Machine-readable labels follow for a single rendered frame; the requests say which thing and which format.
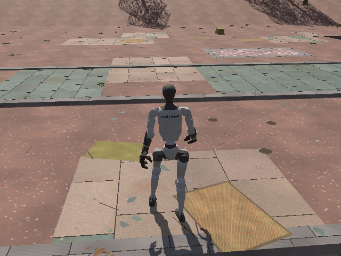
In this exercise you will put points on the robot right shin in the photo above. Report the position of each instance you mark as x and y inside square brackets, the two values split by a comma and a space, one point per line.
[181, 198]

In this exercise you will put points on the robot left upper arm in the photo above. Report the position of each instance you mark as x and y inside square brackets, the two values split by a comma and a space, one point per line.
[151, 122]

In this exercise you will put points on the robot left hand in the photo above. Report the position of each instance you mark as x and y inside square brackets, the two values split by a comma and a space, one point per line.
[143, 162]

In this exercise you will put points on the robot right upper arm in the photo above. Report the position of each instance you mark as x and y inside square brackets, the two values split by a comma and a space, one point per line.
[189, 120]

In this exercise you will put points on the robot left forearm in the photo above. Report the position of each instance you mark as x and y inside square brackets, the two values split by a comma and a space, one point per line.
[146, 145]

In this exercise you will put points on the robot right forearm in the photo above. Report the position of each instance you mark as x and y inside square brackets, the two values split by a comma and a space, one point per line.
[193, 136]

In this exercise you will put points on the robot right hand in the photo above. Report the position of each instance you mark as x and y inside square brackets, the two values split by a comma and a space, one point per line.
[188, 138]

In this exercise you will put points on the humanoid robot torso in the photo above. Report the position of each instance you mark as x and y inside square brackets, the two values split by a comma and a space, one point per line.
[170, 128]

